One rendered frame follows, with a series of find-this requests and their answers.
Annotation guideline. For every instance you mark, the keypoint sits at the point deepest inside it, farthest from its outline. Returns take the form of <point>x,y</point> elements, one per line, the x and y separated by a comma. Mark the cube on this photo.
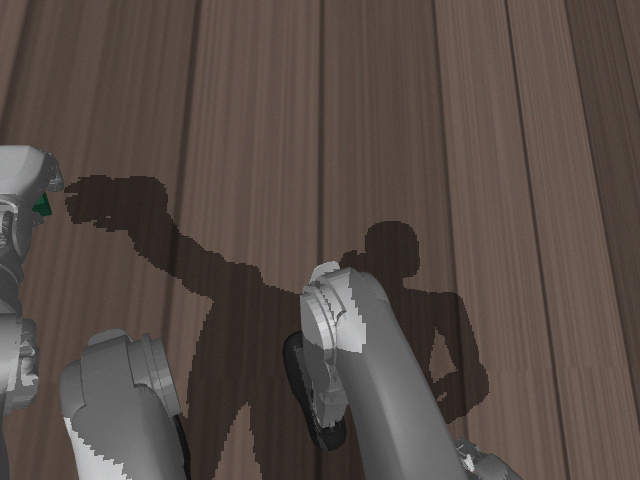
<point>42,206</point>

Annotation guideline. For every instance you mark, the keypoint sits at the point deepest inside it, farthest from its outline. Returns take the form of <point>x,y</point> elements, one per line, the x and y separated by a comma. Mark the left robot hand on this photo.
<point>25,174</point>

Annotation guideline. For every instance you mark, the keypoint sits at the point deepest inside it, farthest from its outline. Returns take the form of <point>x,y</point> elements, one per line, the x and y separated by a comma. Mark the right robot foot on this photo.
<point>327,438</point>

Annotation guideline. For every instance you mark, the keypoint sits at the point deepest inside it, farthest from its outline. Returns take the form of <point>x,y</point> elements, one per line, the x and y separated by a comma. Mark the left robot foot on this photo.
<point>184,446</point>

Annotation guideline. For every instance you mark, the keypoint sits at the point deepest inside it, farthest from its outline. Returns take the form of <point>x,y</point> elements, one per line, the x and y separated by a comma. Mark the right robot hand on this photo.
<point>487,467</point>

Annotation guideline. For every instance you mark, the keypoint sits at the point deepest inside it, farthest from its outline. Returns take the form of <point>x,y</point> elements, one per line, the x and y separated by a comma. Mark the left robot arm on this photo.
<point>19,354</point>

